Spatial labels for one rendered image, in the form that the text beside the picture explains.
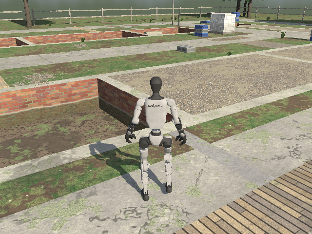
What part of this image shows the robot torso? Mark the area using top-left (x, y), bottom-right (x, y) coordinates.
top-left (145, 97), bottom-right (167, 146)

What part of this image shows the left robot hand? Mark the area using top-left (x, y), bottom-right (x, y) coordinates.
top-left (125, 133), bottom-right (136, 143)

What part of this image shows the robot right shin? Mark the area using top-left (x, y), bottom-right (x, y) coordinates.
top-left (165, 154), bottom-right (172, 186)

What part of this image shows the robot right forearm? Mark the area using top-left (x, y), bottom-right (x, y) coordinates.
top-left (175, 117), bottom-right (185, 137)

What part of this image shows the right robot hand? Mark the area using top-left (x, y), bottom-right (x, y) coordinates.
top-left (175, 135), bottom-right (187, 146)

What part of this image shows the robot right upper arm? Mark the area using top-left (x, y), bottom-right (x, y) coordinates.
top-left (166, 98), bottom-right (180, 125)

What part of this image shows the robot left forearm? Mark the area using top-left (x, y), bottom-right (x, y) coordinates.
top-left (126, 117), bottom-right (136, 135)

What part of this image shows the robot left upper arm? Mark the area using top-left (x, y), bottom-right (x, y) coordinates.
top-left (132, 98), bottom-right (146, 124)

